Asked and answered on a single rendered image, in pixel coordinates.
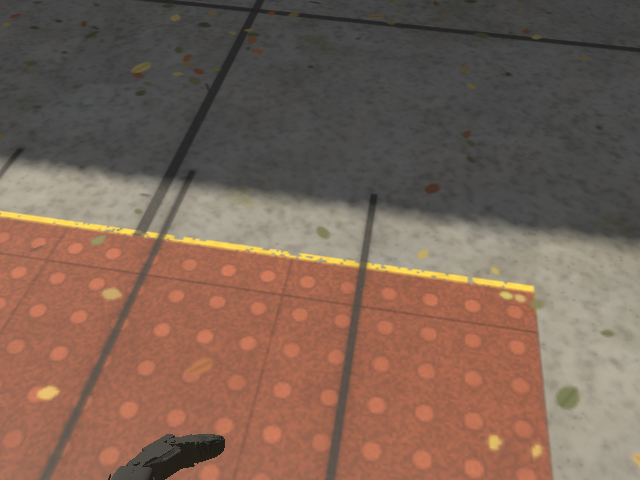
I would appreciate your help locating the left robot hand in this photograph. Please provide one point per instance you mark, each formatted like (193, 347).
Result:
(167, 455)

